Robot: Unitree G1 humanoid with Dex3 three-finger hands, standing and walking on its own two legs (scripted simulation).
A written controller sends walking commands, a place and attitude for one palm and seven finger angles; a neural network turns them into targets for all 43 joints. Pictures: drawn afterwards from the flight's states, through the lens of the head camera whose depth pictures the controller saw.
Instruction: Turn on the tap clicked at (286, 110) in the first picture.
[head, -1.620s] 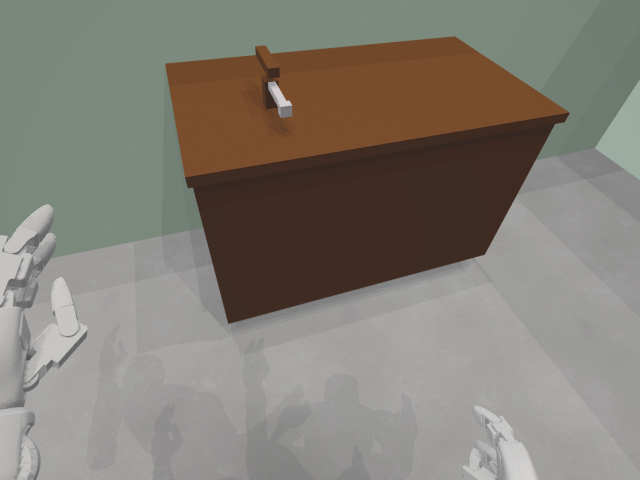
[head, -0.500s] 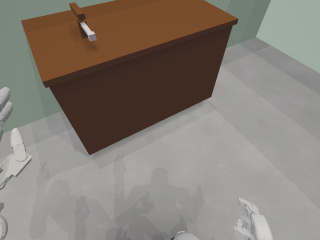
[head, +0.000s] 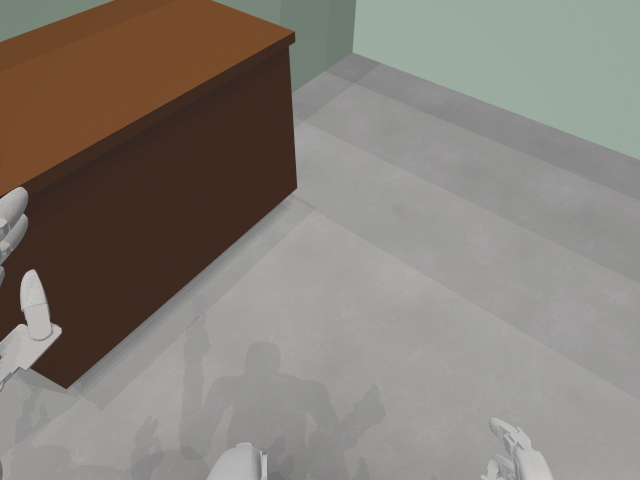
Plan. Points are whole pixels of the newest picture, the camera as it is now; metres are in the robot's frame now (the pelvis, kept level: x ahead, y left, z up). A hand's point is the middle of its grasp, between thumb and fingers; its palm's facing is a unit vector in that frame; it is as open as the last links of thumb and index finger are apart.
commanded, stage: walk to a spot facing it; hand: left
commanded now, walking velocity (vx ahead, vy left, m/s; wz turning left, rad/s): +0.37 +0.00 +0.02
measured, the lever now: out of the picture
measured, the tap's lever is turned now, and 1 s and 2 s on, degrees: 0 0 0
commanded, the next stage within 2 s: turn to face it in 0.40 s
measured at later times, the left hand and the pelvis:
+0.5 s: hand (129, 197) +0.36 +0.21 +0.19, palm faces +0.37 -0.80 -0.48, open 7.4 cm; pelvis +0.13 -0.02 +0.00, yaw -5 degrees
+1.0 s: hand (148, 166) +0.41 +0.21 +0.17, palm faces +0.47 -0.76 -0.45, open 7.4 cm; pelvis +0.22 -0.05 -0.01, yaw +6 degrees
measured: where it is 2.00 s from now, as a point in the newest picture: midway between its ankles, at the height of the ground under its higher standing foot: outside the picture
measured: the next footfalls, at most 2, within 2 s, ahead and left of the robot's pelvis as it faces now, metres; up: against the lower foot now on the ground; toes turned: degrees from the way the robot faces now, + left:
left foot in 0.16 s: +0.15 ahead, +0.13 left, +0.00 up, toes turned +8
right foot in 0.54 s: +0.23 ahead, -0.15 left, +0.00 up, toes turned -14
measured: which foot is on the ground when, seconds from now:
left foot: up 0.00-0.14, down 0.16-0.54, up 0.56-0.90, down 0.92-1.00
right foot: down 0.00-0.18, up 0.20-0.52, down 0.54-0.92, up 0.94-1.00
